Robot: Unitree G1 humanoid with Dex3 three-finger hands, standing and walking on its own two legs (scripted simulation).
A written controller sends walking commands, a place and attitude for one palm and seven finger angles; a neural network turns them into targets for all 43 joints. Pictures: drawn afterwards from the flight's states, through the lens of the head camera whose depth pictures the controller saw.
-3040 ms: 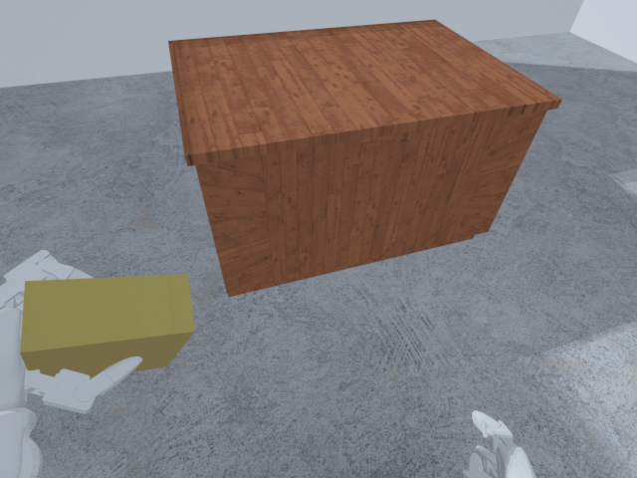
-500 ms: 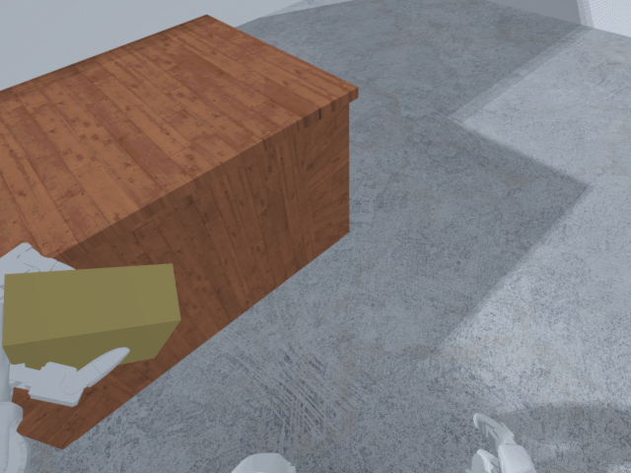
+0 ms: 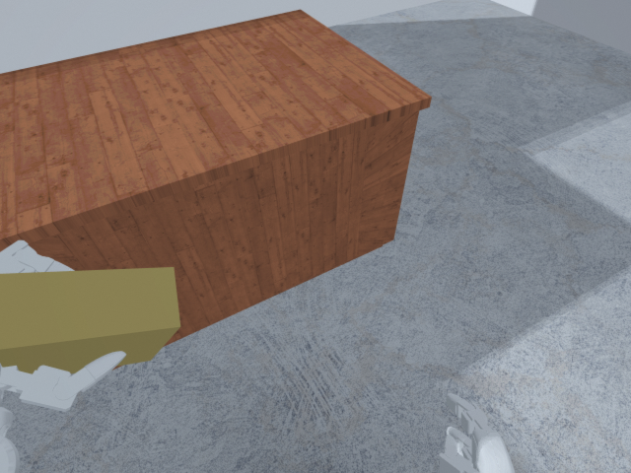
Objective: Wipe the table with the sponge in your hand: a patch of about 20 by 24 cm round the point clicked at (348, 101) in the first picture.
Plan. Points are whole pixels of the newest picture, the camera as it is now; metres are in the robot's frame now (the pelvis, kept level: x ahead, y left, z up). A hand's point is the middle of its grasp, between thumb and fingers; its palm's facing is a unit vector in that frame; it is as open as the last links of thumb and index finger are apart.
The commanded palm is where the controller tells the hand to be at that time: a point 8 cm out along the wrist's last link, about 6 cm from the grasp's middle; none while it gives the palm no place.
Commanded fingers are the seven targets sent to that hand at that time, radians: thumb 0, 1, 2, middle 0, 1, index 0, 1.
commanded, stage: take the last steps up to it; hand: left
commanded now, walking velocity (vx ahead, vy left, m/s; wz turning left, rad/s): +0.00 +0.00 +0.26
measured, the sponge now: (115, 323) +0.21 +0.21 +0.16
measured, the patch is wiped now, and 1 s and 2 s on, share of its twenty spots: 0.00 0.00 0.00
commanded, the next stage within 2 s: none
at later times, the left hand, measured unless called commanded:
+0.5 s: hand out of the picture +0.09 +0.25 +0.18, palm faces +0.56 -0.75 -0.35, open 9.7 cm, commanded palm +0.04 +0.28 +0.19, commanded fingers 0.00 0.10 1.30 -1.20 -1.60 -1.20 -1.60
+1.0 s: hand (71, 379) +0.16 +0.22 +0.17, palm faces +0.44 -0.76 -0.48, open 9.7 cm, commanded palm +0.09 +0.26 +0.19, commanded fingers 0.00 0.10 1.30 -1.20 -1.60 -1.20 -1.60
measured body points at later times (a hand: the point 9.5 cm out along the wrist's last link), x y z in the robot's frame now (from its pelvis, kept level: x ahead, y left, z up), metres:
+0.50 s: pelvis -0.08 -0.01 +0.01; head -0.09 -0.01 +0.46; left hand +0.06 +0.29 +0.20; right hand +0.10 -0.26 -0.06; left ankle -0.12 +0.10 -0.73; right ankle +0.00 -0.10 -0.71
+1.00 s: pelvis -0.03 -0.04 +0.01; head +0.01 -0.04 +0.46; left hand +0.13 +0.26 +0.20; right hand +0.15 -0.27 -0.09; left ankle -0.04 +0.10 -0.66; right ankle +0.00 -0.13 -0.73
